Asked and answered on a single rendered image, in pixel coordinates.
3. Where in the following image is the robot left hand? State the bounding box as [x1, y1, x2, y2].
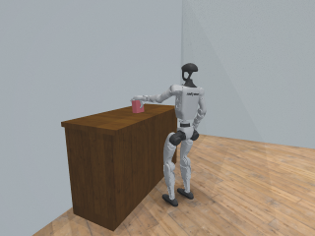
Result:
[130, 95, 145, 108]

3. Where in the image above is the robot left forearm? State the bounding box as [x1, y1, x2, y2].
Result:
[141, 94, 159, 103]

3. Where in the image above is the right robot thigh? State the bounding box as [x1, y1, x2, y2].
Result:
[179, 129, 200, 167]

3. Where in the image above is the robot right upper arm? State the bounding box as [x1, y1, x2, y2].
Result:
[197, 87, 207, 115]

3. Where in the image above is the table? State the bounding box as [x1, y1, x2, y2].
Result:
[61, 103, 178, 231]

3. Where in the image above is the robot right forearm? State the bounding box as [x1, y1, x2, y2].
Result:
[192, 113, 206, 129]

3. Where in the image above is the robot left shin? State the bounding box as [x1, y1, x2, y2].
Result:
[163, 163, 175, 200]

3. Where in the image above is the robot left upper arm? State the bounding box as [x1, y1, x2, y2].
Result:
[156, 85, 183, 103]

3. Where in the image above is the sponge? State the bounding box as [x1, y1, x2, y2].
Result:
[132, 100, 145, 113]

